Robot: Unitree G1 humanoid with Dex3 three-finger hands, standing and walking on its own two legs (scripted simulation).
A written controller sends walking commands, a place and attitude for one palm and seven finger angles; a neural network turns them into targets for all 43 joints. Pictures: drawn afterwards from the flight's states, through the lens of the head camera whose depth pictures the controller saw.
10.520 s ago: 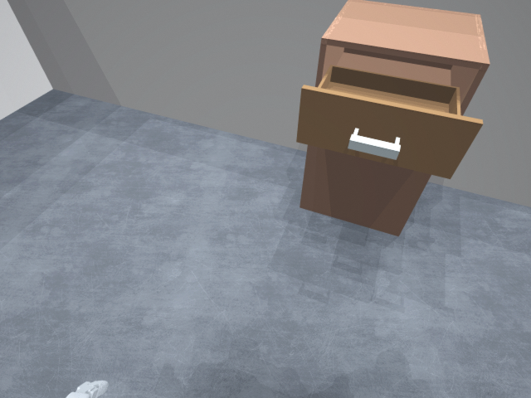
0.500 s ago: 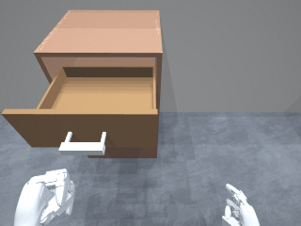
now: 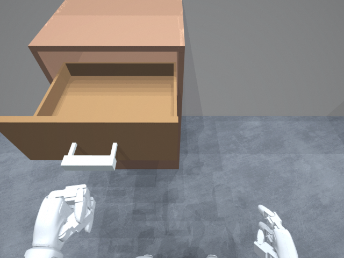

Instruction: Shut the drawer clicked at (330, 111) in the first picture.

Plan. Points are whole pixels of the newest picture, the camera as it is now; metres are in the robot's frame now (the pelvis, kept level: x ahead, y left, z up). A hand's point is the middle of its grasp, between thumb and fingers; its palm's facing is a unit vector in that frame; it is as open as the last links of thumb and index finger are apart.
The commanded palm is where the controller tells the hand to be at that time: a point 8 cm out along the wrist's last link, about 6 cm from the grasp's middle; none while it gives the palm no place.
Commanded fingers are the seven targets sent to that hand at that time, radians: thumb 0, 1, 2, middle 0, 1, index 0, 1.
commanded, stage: bring the fist close to the handle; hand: left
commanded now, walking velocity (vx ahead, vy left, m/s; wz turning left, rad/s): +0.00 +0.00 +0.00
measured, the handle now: (91, 154) +0.36 +0.24 +0.00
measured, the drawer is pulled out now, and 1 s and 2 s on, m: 0.29 0.29 0.22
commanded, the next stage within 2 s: push the drawer shut in 1.02 s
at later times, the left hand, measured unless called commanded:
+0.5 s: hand (97, 201) +0.24 +0.19 +0.02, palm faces +0.06 -1.00 -0.05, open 3.3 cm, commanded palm +0.21 +0.24 +0.02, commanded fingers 0.00 0.90 0.90 -1.40 -1.60 -1.40 -1.60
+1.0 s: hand (102, 196) +0.25 +0.18 +0.00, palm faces +0.03 -1.00 -0.04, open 3.3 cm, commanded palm +0.23 +0.24 +0.01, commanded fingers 0.00 0.90 0.90 -1.40 -1.60 -1.40 -1.60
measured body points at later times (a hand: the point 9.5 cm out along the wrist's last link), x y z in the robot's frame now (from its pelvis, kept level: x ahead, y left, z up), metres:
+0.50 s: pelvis -0.01 +0.01 -0.03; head +0.06 +0.01 +0.41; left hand +0.23 +0.24 +0.02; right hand +0.16 -0.23 -0.11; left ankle -0.02 +0.11 -0.69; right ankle +0.01 -0.10 -0.69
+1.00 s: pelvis -0.02 +0.02 -0.04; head +0.06 +0.02 +0.41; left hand +0.24 +0.24 +0.01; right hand +0.15 -0.22 -0.12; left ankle -0.02 +0.11 -0.69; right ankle +0.01 -0.10 -0.69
